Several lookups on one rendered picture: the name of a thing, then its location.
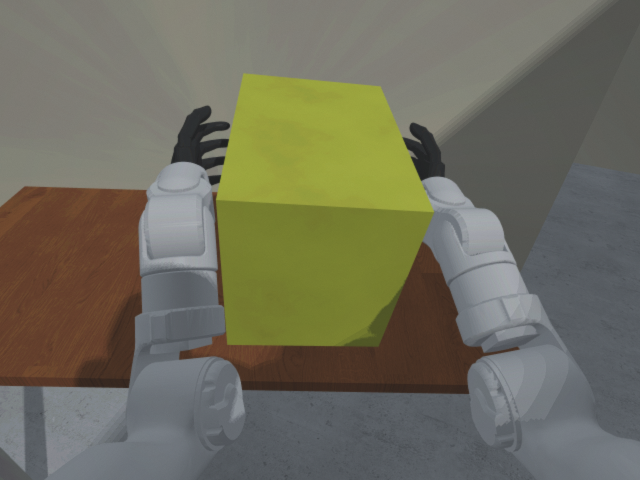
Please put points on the left robot forearm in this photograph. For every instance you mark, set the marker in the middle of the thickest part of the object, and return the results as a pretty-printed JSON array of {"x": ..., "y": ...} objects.
[{"x": 178, "y": 264}]

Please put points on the left robot hand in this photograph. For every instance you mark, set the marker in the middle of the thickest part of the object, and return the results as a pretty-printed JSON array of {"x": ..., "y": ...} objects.
[{"x": 190, "y": 149}]

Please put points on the right robot upper arm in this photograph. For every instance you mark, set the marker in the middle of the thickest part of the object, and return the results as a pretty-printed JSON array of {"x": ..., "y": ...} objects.
[{"x": 534, "y": 403}]

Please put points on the table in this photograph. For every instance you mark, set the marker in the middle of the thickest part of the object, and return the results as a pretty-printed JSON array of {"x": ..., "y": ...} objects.
[{"x": 70, "y": 289}]

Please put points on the left robot upper arm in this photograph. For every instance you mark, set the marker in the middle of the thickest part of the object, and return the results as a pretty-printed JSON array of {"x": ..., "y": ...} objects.
[{"x": 180, "y": 414}]

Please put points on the carton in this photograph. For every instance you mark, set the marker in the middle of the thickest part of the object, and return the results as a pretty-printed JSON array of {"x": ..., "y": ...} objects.
[{"x": 321, "y": 213}]

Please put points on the right robot forearm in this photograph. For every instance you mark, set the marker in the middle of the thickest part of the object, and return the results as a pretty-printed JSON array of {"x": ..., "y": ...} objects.
[{"x": 495, "y": 309}]

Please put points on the right robot hand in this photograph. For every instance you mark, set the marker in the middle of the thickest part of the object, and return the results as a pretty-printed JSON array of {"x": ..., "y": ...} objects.
[{"x": 428, "y": 153}]

